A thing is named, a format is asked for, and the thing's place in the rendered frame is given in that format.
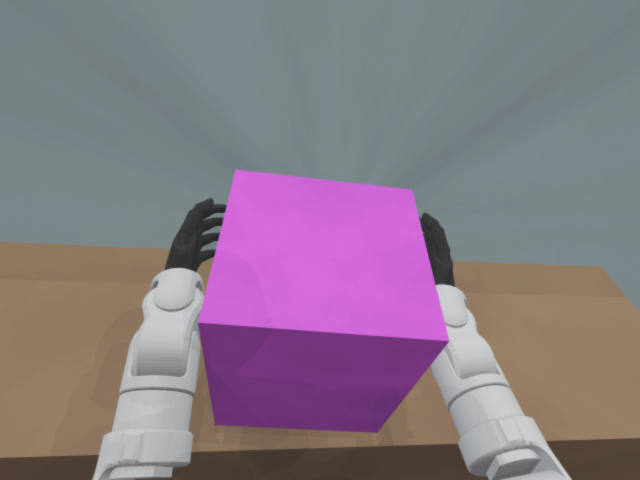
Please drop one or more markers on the left robot hand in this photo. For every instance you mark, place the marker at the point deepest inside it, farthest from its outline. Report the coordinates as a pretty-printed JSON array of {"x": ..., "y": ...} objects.
[{"x": 185, "y": 250}]

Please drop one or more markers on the robot left forearm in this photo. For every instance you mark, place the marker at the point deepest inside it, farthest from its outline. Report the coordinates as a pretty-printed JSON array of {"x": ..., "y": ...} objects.
[{"x": 150, "y": 434}]

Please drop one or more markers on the right robot hand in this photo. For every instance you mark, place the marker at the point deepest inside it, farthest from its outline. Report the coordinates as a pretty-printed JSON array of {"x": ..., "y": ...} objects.
[{"x": 438, "y": 250}]

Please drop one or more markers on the robot right forearm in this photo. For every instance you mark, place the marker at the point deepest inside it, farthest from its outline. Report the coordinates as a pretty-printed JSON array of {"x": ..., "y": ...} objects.
[{"x": 496, "y": 439}]

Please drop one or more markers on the pedestal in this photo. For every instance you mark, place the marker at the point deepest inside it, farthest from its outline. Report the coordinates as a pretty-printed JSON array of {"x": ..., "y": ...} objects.
[{"x": 566, "y": 338}]

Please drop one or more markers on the carton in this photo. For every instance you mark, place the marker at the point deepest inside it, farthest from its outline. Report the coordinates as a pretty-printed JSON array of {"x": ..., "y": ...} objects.
[{"x": 321, "y": 310}]

